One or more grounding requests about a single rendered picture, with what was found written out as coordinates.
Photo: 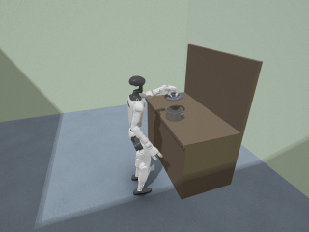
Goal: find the robot left thigh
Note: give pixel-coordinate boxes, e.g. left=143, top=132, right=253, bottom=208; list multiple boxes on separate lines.
left=136, top=151, right=142, bottom=160

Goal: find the robot right upper arm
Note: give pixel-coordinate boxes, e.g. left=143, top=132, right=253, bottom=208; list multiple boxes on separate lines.
left=130, top=101, right=144, bottom=132

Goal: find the robot right foot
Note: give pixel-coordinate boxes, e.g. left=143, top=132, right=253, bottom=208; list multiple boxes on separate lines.
left=133, top=188, right=152, bottom=196

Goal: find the table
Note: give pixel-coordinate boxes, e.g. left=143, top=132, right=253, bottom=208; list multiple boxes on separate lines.
left=145, top=43, right=263, bottom=199

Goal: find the robot left forearm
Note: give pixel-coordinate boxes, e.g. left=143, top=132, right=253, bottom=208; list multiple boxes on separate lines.
left=150, top=85, right=170, bottom=96

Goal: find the robot right hand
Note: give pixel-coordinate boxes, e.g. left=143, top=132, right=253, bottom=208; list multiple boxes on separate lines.
left=149, top=146, right=163, bottom=161

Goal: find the robot left hand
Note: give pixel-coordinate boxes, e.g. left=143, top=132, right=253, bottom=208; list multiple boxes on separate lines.
left=167, top=85, right=179, bottom=97

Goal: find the lid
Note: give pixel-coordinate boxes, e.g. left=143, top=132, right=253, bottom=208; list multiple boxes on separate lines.
left=164, top=92, right=183, bottom=102

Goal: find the robot left upper arm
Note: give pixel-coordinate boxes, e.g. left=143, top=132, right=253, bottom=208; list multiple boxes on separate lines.
left=131, top=91, right=154, bottom=100

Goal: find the pot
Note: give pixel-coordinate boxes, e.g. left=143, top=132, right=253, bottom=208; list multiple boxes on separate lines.
left=165, top=105, right=184, bottom=122

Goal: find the robot right forearm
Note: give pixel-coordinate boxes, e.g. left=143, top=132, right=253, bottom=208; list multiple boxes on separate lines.
left=133, top=127, right=153, bottom=150

